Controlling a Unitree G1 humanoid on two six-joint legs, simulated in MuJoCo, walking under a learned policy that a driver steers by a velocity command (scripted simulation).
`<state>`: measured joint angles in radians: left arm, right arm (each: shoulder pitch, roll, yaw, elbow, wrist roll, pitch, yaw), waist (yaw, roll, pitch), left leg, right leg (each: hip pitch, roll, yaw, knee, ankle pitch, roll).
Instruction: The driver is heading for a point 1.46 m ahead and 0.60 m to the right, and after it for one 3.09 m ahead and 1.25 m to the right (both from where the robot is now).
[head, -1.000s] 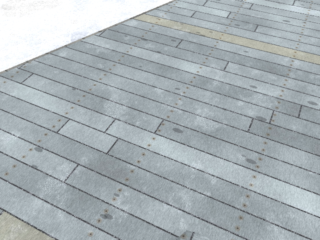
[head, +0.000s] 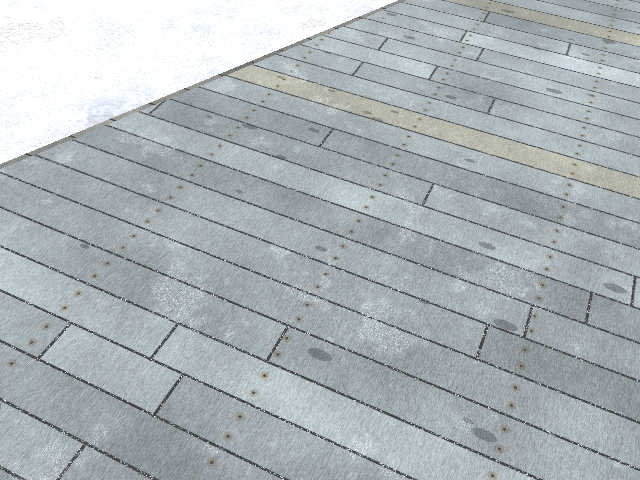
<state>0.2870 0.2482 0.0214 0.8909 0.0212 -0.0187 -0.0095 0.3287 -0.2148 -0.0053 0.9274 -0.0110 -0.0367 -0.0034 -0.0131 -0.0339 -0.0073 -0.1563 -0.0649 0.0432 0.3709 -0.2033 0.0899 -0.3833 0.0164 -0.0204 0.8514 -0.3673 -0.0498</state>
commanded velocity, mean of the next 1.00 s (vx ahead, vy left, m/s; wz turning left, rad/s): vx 0.45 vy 0.00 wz -0.01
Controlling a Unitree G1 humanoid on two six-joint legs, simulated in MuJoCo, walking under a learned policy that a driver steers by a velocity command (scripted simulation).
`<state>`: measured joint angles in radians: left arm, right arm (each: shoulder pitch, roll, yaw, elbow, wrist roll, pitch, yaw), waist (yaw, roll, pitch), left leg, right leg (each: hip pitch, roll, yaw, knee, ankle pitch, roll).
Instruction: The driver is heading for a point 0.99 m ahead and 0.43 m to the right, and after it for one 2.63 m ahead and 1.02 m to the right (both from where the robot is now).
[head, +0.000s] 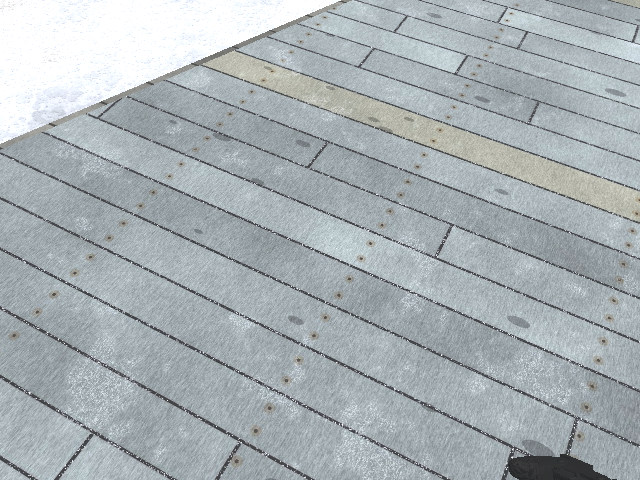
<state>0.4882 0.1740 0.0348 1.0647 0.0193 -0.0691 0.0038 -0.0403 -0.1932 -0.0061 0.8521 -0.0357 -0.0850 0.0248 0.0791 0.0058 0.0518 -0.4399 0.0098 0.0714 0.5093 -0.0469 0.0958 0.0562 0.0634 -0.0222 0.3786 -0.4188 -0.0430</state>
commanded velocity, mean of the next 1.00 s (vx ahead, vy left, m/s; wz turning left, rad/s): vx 0.08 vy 0.00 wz -0.51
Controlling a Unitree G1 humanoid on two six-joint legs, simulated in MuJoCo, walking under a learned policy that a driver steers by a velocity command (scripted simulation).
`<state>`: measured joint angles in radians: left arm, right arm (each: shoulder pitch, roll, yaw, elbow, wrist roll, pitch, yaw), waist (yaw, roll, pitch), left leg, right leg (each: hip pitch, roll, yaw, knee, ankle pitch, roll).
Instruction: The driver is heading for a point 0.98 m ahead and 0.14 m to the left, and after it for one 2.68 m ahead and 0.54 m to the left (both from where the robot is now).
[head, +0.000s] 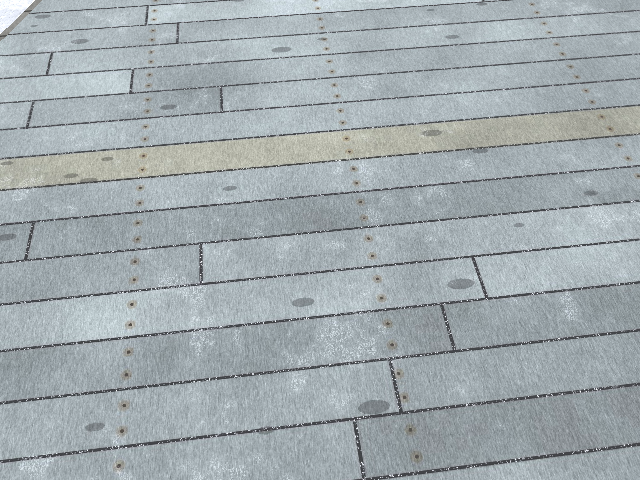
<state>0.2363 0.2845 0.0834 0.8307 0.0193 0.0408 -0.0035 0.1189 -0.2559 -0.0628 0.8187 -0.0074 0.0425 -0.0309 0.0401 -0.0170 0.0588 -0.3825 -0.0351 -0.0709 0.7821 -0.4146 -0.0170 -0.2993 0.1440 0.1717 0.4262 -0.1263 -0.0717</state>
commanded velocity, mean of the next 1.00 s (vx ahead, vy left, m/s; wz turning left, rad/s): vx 0.26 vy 0.00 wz -0.19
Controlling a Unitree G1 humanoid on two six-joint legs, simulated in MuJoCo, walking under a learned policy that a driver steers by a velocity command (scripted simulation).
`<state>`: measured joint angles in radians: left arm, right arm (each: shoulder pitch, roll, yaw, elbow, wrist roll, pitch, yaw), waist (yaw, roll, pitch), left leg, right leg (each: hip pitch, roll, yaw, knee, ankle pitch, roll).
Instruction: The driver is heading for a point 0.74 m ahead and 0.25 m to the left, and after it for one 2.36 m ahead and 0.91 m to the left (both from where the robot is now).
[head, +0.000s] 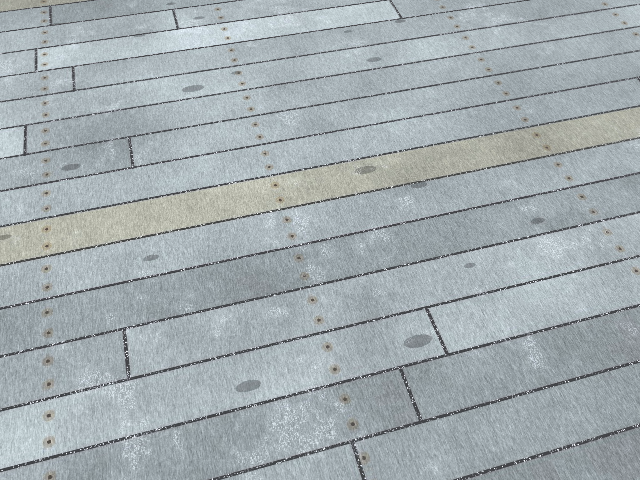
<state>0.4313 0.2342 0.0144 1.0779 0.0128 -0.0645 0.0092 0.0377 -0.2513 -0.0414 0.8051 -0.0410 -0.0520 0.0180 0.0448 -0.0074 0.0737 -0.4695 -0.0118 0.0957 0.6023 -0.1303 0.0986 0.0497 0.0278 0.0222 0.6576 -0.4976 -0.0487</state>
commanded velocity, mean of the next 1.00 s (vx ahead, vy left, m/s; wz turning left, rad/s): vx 0.43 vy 0.00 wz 0.24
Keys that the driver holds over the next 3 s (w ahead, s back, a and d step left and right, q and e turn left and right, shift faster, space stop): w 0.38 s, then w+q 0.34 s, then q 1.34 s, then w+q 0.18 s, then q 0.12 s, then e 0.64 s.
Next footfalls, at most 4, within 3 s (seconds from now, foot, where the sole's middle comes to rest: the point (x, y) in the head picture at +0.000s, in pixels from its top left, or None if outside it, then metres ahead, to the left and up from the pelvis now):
0.52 right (380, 470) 0.47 -0.08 -0.75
1.00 left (281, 374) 0.66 0.13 -0.75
1.58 right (363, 366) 0.69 -0.05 -0.75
2.04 left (296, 439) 0.52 0.09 -0.75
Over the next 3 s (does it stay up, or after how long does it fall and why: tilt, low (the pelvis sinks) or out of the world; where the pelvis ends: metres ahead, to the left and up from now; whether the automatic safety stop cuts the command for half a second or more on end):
stays up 0.65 0.13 0.02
